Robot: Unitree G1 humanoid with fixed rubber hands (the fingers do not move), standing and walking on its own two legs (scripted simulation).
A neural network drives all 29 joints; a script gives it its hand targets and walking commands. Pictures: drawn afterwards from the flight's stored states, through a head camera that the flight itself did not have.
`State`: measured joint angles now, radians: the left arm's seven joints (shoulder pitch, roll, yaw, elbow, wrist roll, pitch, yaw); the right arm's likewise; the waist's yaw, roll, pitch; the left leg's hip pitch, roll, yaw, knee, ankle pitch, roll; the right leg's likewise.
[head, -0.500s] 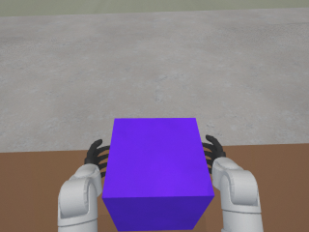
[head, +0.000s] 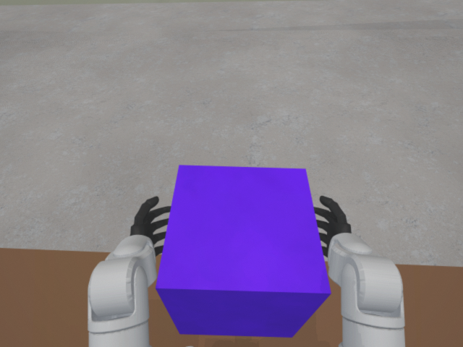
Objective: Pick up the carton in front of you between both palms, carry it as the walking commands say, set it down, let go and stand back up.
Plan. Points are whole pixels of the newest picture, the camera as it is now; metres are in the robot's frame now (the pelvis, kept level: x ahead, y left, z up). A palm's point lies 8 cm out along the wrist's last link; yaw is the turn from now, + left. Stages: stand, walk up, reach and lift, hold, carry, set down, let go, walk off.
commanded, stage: carry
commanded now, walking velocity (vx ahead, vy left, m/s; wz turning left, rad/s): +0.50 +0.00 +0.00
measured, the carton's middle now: (238, 256) +0.28 +0.01 +0.02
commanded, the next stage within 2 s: none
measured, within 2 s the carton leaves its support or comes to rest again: neither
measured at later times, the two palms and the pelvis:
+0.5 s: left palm (180, 98) +0.65 +0.15 +0.11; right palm (304, 98) +0.64 -0.15 +0.11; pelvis +0.30 +0.01 -0.02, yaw -1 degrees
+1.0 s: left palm (184, 75) +0.78 +0.16 +0.10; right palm (292, 73) +0.78 -0.14 +0.10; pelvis +0.41 +0.01 +0.00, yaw -1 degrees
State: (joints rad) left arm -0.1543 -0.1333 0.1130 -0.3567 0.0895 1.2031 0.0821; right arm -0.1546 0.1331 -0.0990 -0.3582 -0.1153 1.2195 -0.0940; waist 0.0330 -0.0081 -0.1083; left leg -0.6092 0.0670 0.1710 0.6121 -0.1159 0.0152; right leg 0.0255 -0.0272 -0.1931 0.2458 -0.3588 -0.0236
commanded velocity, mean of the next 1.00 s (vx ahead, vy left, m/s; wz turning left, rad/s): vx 0.08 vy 0.00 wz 0.00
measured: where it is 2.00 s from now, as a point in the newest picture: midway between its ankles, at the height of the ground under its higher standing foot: (237, 323)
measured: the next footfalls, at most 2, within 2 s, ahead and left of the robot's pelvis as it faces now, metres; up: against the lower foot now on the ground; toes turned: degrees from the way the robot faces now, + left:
left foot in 0.08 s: +0.25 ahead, +0.10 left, +0.00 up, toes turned +11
right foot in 0.50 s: +0.46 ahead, -0.08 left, +0.00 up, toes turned -7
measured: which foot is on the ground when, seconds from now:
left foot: up 0.00-0.06, down 0.08-0.52, up 0.54-0.64, down 0.66-1.00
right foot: down 0.00-0.12, up 0.14-0.48, down 0.50-1.00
